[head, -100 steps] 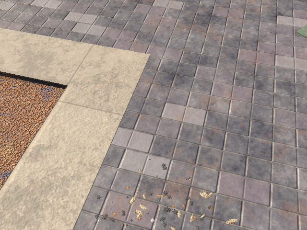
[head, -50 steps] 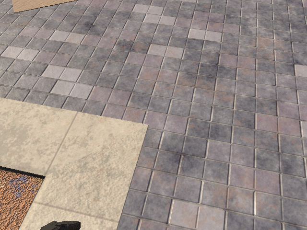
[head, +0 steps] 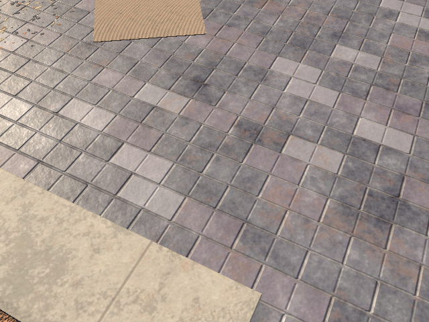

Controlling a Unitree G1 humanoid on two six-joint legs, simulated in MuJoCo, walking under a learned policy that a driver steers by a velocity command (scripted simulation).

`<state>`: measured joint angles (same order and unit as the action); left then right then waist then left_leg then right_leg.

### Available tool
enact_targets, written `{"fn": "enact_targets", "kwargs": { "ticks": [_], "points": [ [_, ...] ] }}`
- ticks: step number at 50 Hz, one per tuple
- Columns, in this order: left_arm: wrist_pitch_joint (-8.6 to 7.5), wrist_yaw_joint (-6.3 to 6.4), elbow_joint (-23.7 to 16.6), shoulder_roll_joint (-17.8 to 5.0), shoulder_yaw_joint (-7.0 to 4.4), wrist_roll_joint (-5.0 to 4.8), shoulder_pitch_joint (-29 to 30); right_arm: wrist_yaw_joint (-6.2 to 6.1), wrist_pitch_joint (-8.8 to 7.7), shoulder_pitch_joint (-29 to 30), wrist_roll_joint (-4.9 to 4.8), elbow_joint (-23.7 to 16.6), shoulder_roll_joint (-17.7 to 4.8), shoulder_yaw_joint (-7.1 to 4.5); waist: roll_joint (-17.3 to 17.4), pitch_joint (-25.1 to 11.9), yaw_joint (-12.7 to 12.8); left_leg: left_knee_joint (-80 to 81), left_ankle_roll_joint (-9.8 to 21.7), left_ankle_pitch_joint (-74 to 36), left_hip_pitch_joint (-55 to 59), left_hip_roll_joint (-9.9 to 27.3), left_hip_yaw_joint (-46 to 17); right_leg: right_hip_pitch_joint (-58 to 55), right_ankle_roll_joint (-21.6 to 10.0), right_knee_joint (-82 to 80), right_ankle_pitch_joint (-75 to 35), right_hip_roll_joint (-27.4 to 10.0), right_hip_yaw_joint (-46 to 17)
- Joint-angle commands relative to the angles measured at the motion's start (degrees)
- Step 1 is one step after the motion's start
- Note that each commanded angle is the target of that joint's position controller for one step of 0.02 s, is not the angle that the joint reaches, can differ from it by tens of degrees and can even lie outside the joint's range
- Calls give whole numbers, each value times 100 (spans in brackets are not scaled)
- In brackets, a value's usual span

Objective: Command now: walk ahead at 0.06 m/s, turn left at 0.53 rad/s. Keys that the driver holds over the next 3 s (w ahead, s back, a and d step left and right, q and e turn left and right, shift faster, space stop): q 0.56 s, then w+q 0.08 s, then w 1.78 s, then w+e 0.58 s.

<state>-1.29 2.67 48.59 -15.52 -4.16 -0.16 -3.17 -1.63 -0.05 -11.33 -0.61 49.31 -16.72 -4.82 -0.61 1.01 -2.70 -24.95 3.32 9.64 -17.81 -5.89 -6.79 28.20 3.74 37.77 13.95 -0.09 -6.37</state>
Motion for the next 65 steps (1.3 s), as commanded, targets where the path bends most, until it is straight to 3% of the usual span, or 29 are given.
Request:
{"fn": "enact_targets", "kwargs": {
  "ticks": [1,2,3,4,5,6,8,11,15,20,23,24,25,26,27,28,29,30,32,38,46,49,51,52,53,54,57,60,65],
  "points": [
    [-164,-57,-281,-598,-146,-31,-263,-69,37,274,-35,-465,-850,-178,904,-590,364,277,802,-1098,493,1326,-1725,-722,-43,-833,-16,174,110],
    [-209,-87,-206,-635,-166,-32,-543,-89,70,390,-67,-554,-793,-151,870,-620,555,20,614,-1175,420,1154,-1710,-1215,-130,-1569,-600,112,179],
    [-224,-79,-175,-899,-230,39,-749,-113,95,269,-47,-632,-566,-76,534,-838,527,-539,314,-552,17,895,-1499,-1988,-355,-1803,-1191,-548,-180],
    [-163,-15,-271,-1221,-272,116,-650,-110,107,-126,32,-643,-171,11,-835,-998,189,-1936,-34,1693,-803,137,-546,-2696,-855,-1713,-2928,-1818,-1222],
    [-119,-58,-294,-1279,-272,311,-651,-96,47,-237,-6,-823,-529,-93,-1789,-959,134,-2976,-273,3010,-1818,-214,-86,-2694,-1801,-1818,-3770,-2541,-2367],
    [-129,-65,-426,-973,-209,251,-475,-72,32,-338,4,-686,-994,-226,-1167,-958,132,-3837,-418,2696,-1885,157,-240,-2651,-1912,-1785,-3690,-2439,-2019],
    [-98,-55,-551,-680,-129,123,-121,-92,180,-338,-46,-544,-969,-298,-579,-746,66,-4334,-650,1983,-1965,344,-60,-2476,-1439,-1654,-3026,-1725,-871],
    [-1,4,-504,-737,-119,104,-141,-37,297,-68,-91,-775,-608,-210,-794,-445,183,-4237,-846,1369,-1896,449,308,-2105,-1479,-1894,-2687,-1439,-167],
    [76,84,-440,-942,-189,102,-357,41,282,347,-71,-1126,-428,-113,-932,-586,415,-3075,-883,1155,-1584,717,550,-2417,-1607,-1975,-2530,-1624,161],
    [85,-22,-448,-1203,-286,-3,-296,199,337,383,-58,-1307,-548,-135,-1057,-564,429,-1787,-591,1025,-582,744,956,-2167,-1497,-1887,-2176,-1821,501],
    [93,-63,-390,-1191,-299,-154,-239,279,375,-27,-43,-1205,-559,-208,-901,-534,157,-346,-189,174,347,551,1170,-1889,-1053,-1262,-1627,-1745,779],
    [97,-99,-244,-974,-252,-116,-592,230,370,-297,-36,-1121,-742,-293,-425,-603,127,153,23,-530,1120,569,878,-1374,-661,-619,-1017,-1510,1109],
    [102,-154,-362,-579,-133,130,-622,115,347,-521,-20,-1171,-1409,-464,1230,-645,215,400,533,-2501,2088,1923,-1008,93,-86,1151,1108,-829,1682],
    [70,-119,-702,-544,-110,186,-222,139,234,-380,158,-1367,-1722,-450,1827,-763,124,406,1719,-3401,1892,2945,-2343,1160,130,2494,2663,-111,1035],
    [64,-83,-754,-824,-183,83,111,193,98,-436,220,-1351,-1432,-391,1141,-913,-133,539,1774,-2828,1707,2701,-2084,1166,58,3069,2430,-218,456],
    [75,-56,-748,-890,-218,-9,116,180,6,-189,175,-1329,-1278,-335,995,-678,52,546,1420,-2371,1532,2324,-1574,1187,-53,3094,1904,-300,336],
    [76,-23,-612,-907,-250,20,-80,142,-17,-30,35,-1309,-1094,-304,687,-692,178,628,1082,-1031,1489,1989,-1344,1202,-107,2828,1374,-409,284],
    [73,-18,-593,-985,-283,47,-127,114,-15,16,-76,-1305,-934,-244,796,-626,203,823,959,139,1388,1864,-1361,1191,-132,2610,1013,-441,278],
    [-2,-100,-639,-931,-286,10,-109,66,-45,-45,-34,-1342,-834,-180,975,-477,206,1256,965,1714,1210,1708,-1586,1110,-171,2303,394,-336,302],
    [-290,-272,-633,-663,-174,-4,99,24,-249,-395,27,-1167,-876,-148,911,-246,17,1474,899,1162,1344,1681,-1314,719,-135,378,-436,-267,379],
    [-499,-415,-830,-698,-62,-117,384,148,-285,-696,-31,-955,-1020,-139,744,130,-193,1357,994,1407,1017,1853,-1532,132,-382,-635,-258,-219,517],
    [-574,-440,-748,-713,-46,-110,8,181,-250,-656,-44,-924,-931,-92,686,41,81,1012,861,1046,794,1719,-1429,-747,-562,-1121,-480,-112,692],
    [-585,-384,-516,-883,-120,-67,-867,181,-249,-593,0,-949,-645,14,577,-299,513,190,587,436,227,1344,-1102,-2098,-747,-1227,-412,-255,489],
    [-590,-338,-392,-1240,-199,-4,-1678,172,-281,-440,62,-1076,-310,125,-212,-741,826,-1447,258,484,-453,819,-420,-3100,-1093,-1528,-114,-1139,-552],
    [-547,-380,-220,-1836,-373,18,-2146,133,-409,-629,-40,-1334,-253,146,-1865,-949,757,-3101,-54,1961,-2183,178,263,-4144,-1913,-2213,1013,-2134,-2829],
    [-552,-418,-272,-1312,-233,-77,-2068,126,-477,-506,-93,-1271,-786,22,-1179,-551,811,-3929,-102,2276,-2942,458,-38,-4038,-1983,-2410,1862,-2220,-3193],
    [-489,-413,-475,-840,-53,10,-1451,197,-511,-153,-37,-1242,-697,11,-435,99,580,-3968,-90,973,-3108,1027,159,-3207,-1668,-2601,877,-1651,-1860],
    [-486,-389,-510,-817,-16,13,-1334,247,-470,-89,11,-1271,-452,45,-551,115,427,-3424,-254,396,-2601,1178,360,-2601,-1620,-2868,-540,-1316,-991],
    [-430,-300,-385,-995,-53,-62,-1593,278,-502,675,22,-1528,-130,178,-388,188,609,-1608,-431,-927,-2054,1035,667,-2276,-1466,-2964,-1891,-963,40]
  ]
}}
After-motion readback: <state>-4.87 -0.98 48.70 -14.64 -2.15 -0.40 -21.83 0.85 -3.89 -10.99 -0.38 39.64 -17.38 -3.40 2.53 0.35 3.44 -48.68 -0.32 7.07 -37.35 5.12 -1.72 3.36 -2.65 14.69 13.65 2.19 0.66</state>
